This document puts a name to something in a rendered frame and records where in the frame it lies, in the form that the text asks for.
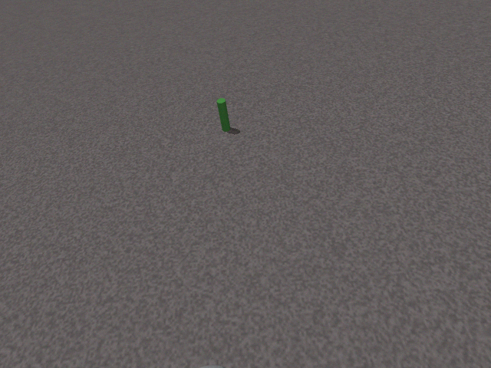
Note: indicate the can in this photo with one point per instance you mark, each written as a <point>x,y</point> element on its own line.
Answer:
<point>223,114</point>

